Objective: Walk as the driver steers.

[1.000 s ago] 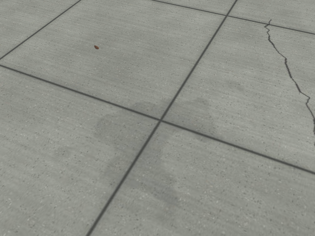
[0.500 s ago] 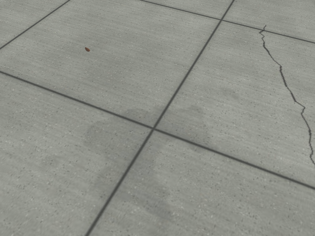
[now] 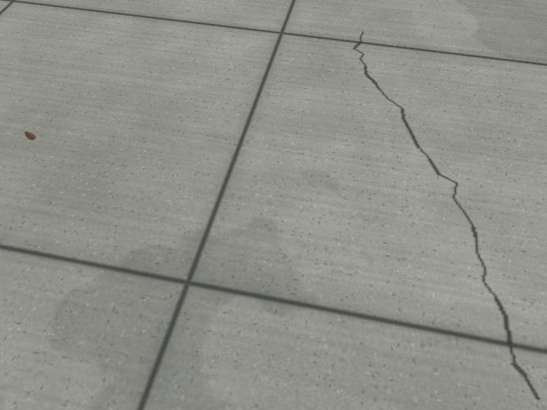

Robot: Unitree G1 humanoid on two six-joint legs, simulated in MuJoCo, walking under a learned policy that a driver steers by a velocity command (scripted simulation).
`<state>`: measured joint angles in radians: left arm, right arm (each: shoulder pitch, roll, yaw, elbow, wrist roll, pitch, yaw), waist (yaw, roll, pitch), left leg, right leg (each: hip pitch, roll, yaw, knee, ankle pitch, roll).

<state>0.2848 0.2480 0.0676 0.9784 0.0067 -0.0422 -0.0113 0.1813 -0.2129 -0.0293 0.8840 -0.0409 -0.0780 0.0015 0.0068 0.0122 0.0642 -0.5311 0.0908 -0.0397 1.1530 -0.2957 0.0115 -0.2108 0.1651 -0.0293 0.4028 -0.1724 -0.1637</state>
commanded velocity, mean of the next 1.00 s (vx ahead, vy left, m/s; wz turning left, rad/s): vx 0.25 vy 0.00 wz -0.50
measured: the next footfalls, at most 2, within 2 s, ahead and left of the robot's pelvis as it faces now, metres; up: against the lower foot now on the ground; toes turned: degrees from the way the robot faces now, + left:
left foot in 0.36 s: +0.40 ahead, +0.12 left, +0.00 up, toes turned -15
right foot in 0.86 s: +0.33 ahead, -0.11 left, +0.00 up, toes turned -29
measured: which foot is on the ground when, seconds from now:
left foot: up 0.00-0.34, down 0.36-0.84, up 0.86-1.00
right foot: down 0.00-0.38, up 0.40-0.84, down 0.86-1.00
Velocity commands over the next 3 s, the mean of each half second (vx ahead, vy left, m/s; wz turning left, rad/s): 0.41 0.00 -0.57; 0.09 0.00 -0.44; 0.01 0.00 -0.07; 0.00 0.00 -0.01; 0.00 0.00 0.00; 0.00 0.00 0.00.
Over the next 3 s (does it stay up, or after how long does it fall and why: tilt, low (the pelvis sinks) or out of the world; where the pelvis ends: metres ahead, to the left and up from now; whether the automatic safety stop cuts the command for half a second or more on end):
stays up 0.34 0.02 0.01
